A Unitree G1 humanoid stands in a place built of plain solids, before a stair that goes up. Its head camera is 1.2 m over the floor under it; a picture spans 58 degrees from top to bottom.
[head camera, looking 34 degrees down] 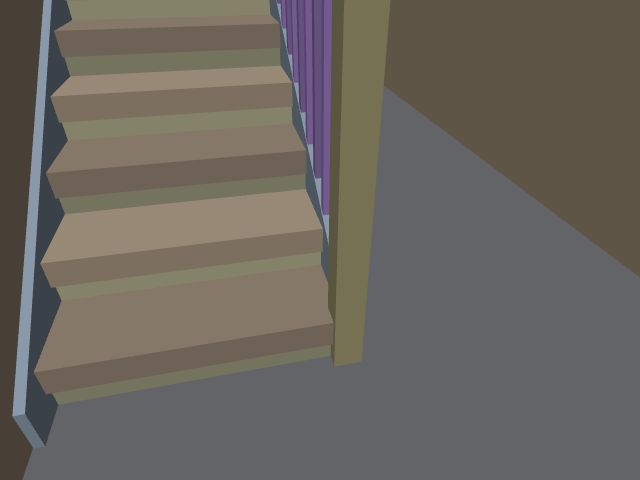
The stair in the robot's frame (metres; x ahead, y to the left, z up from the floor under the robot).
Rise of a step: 0.18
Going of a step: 0.28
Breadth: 0.92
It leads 13 degrees to the left of straight ahead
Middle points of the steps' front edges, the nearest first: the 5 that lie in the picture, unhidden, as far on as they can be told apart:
0.92 0.39 0.19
1.20 0.44 0.37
1.48 0.50 0.55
1.75 0.56 0.74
2.03 0.63 0.92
